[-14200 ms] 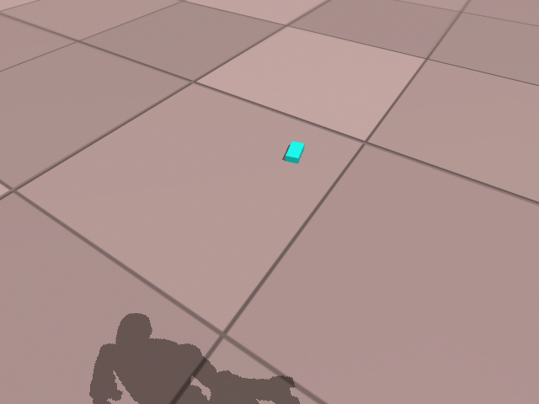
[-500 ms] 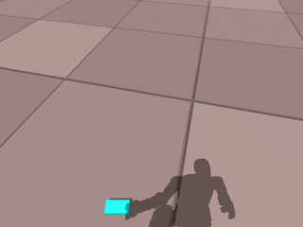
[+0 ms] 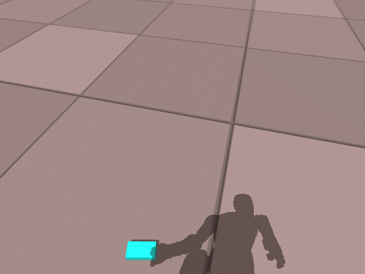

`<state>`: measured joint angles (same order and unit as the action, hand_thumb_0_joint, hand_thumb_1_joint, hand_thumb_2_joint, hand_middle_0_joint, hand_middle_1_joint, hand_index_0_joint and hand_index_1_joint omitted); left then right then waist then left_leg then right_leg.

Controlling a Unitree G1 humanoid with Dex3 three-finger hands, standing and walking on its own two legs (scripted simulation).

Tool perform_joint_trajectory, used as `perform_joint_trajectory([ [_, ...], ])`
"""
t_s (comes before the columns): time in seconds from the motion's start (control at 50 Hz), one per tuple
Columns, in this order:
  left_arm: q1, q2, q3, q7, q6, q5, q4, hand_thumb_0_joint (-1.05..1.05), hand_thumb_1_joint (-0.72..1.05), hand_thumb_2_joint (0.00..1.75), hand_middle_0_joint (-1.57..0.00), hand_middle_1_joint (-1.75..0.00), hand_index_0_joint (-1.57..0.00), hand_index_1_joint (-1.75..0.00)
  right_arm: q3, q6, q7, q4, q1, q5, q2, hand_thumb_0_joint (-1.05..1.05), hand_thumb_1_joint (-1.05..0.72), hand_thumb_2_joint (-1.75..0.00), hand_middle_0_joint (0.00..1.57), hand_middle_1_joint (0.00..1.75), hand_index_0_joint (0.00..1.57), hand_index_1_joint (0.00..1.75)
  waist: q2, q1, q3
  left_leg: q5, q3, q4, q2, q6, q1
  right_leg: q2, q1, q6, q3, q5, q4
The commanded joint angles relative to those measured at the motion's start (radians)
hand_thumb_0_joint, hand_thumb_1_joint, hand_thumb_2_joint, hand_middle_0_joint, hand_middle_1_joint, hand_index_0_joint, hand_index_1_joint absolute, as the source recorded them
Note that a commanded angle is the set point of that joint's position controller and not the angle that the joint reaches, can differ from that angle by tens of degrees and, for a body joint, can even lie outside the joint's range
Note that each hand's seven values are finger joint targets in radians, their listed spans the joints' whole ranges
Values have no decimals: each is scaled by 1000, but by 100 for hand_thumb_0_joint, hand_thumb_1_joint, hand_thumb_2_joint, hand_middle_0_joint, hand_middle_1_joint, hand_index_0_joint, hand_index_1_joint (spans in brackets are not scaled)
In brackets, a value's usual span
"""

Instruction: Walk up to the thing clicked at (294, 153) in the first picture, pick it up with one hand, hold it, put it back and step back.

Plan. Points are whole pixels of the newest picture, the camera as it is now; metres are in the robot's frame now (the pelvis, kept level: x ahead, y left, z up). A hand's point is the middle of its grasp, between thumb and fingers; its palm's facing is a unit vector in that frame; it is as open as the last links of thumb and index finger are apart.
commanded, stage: stand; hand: left
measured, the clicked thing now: (141, 250) +0.43 +0.22 -0.76
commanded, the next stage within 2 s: walk up in 0.72 s
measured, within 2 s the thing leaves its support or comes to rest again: neither
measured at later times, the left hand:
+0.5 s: hand out of the picture +0.07 +0.26 -0.16, palm faces -0.02 -0.94 -0.35, open 7.4 cm
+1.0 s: hand out of the picture +0.06 +0.28 -0.17, palm faces +0.00 -0.92 -0.39, open 7.4 cm
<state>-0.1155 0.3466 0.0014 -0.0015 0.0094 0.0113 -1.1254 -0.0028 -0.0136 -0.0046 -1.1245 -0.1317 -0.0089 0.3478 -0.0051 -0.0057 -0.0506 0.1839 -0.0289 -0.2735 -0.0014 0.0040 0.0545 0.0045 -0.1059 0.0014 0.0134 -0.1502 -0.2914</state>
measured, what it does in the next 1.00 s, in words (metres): stands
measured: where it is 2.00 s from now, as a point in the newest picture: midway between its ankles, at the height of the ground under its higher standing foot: outside the picture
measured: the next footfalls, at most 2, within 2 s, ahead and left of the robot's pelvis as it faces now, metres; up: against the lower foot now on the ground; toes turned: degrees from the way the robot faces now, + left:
left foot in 1.14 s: -0.09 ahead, +0.16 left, +0.00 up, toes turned +0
right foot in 1.56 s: -0.16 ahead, -0.10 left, +0.00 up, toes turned +1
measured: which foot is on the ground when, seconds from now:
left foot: down 0.00-0.96, up 0.98-1.00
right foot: down 0.00-1.00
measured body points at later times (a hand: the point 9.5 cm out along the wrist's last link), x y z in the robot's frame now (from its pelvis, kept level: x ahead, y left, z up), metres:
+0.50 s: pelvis +0.01 +0.00 +0.00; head +0.02 +0.00 +0.45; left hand +0.07 +0.30 -0.13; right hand +0.08 -0.30 -0.13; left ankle -0.02 +0.11 -0.75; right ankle +0.01 -0.12 -0.75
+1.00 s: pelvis -0.05 +0.01 -0.02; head +0.02 +0.01 +0.42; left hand +0.06 +0.33 -0.14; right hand +0.07 -0.31 -0.14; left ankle -0.03 +0.11 -0.74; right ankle +0.01 -0.12 -0.75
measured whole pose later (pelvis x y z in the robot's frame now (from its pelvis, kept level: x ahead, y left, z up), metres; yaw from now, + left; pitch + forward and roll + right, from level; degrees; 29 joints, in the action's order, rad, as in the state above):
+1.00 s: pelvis -0.05 +0.01 -0.02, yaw +2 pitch -2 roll +0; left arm -0.05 0.39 0.04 0.01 -0.04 0.01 -0.96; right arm -0.06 0.05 0.00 -0.99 -0.05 0.01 0.40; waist 0.00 0.00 -0.19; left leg 0.36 0.01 -0.71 0.03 0.03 0.32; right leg -0.02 -0.31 0.01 -0.01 -0.23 -0.57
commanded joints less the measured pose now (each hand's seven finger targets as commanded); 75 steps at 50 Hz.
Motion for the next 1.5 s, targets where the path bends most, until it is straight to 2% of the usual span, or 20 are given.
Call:
perform_joint_trajectory([
  [0.0,36,216,37,11,27,-3,59,0,90,90,-20,-30,-20,-30,-36,-26,13,57,29,-1,210,0,-90,-90,20,30,20,30,5,3,73,-117,112,40,-139,20,9,-136,13,25,97,130,29],
  [0.68,27,214,30,15,26,-2,49,0,90,90,-20,-30,-20,-30,-33,-22,15,56,40,2,216,0,-90,-90,20,30,20,30,6,4,70,-157,124,25,-135,22,24,-142,34,20,79,161,27],
  [0.7,46,273,73,20,11,-19,82,0,90,90,-20,-30,-20,-30,-56,-1,16,63,70,6,258,0,-90,-90,20,30,20,30,31,16,-61,-345,134,-65,-124,33,87,-127,-63,26,86,372,-65],
  [0.78,20,248,80,25,-8,-22,138,0,90,90,-20,-30,-20,-30,-75,20,16,111,34,19,257,0,-90,-90,20,30,20,30,1,4,142,-442,117,-162,-129,63,32,-117,-2,59,63,392,-169],
  [0.84,38,250,81,25,-23,-14,175,0,90,90,-20,-30,-20,-30,-89,35,16,146,48,18,257,0,-90,-90,20,30,20,30,-9,3,170,-375,109,-239,-115,84,52,-131,-43,92,80,348,-213],
  [0.9,29,283,93,24,-31,-10,202,0,90,90,-20,-30,-20,-30,-94,49,17,177,43,19,241,0,-90,-90,20,30,20,30,53,15,154,-205,92,-385,-49,82,110,-211,-105,167,162,345,-198],
  [0.92,40,306,101,23,-34,-5,219,0,90,90,-20,-30,-20,-30,-96,53,16,187,30,18,232,0,-90,-90,20,30,20,30,115,14,140,-90,67,-471,-7,65,137,-271,-130,209,226,350,-154],
  [0.96,87,335,110,25,-34,15,261,0,90,90,-20,-30,-20,-30,-101,71,9,200,-20,5,220,0,-90,-90,20,30,20,30,218,10,88,408,88,-741,54,41,186,-409,-237,307,340,355,-69],
  [1.0,160,324,110,33,-32,27,306,0,90,90,-20,-30,-20,-30,-114,75,3,209,-91,12,236,0,-90,-90,20,30,20,30,186,-38,77,425,174,-800,6,61,152,-382,-339,281,282,281,-128],
  [1.06,149,299,103,33,-39,35,330,0,90,90,-20,-30,-20,-30,-118,57,6,211,-135,2,231,0,-90,-90,20,30,20,30,163,-29,113,318,71,-552,18,32,196,-281,-213,200,197,293,-241],
  [1.1,124,281,98,27,-58,19,349,0,90,90,-20,-30,-20,-30,-120,41,14,204,-172,-19,226,0,-90,-90,20,30,20,30,70,-44,94,47,64,-203,-4,31,159,-177,-202,117,138,160,-386],
  [1.12,88,228,88,27,-65,8,361,0,90,90,-20,-30,-20,-30,-139,35,18,224,-133,-41,300,0,-90,-90,20,30,20,30,-132,-18,77,-171,326,-108,-164,84,131,-33,-312,55,76,-24,-573],
  [1.14,59,208,91,32,-70,10,356,0,90,90,-20,-30,-20,-30,-149,28,19,257,-72,-49,358,0,-90,-90,20,30,20,30,-183,13,58,-412,462,-107,-299,162,124,97,-417,19,75,-448,-717],
  [1.16,86,232,99,43,-73,23,366,0,90,90,-20,-30,-20,-30,-158,27,17,279,-75,-33,425,0,-90,-90,20,30,20,30,-205,-40,87,-473,547,-94,-405,268,215,116,-378,10,178,-556,-846],
  [1.18,137,249,109,47,-75,29,352,0,90,90,-20,-30,-20,-30,-157,22,24,279,-55,-31,408,0,-90,-90,20,30,20,30,-161,-52,62,-407,561,-71,-407,293,260,122,-369,12,231,-526,-955],
  [1.22,39,243,111,44,-76,5,322,0,90,90,-20,-30,-20,-30,-134,14,43,297,48,-35,325,0,-90,-90,20,30,20,30,-88,35,44,-441,344,-167,-268,211,140,119,-458,12,244,-386,-1009],
  [1.24,7,242,113,38,-75,2,324,0,90,90,-20,-30,-20,-30,-128,11,50,306,38,-30,308,0,-90,-90,20,30,20,30,-127,50,41,-488,307,-203,-246,195,98,108,-470,7,227,-358,-1007],
  [1.28,12,239,121,33,-70,16,342,0,90,90,-20,-30,-20,-30,-131,10,57,304,-34,-22,295,0,-90,-90,20,30,20,30,-134,14,87,-634,324,-259,-272,225,-48,91,-481,-18,197,-382,-953],
  [1.36,64,220,123,23,-64,22,395,0,90,90,-20,-30,-20,-30,-137,8,70,301,-128,-13,300,0,-90,-90,20,30,20,30,-108,-47,91,-638,307,-275,-268,227,-123,76,-462,-31,147,-376,-740],
  [1.48,-76,199,133,6,-61,22,357,0,90,90,-20,-30,-20,-30,-132,22,57,359,-47,-13,319,0,-90,-90,20,30,20,30,-179,7,158,-445,258,-310,-263,199,54,21,-177,12,25,-261,-341],
])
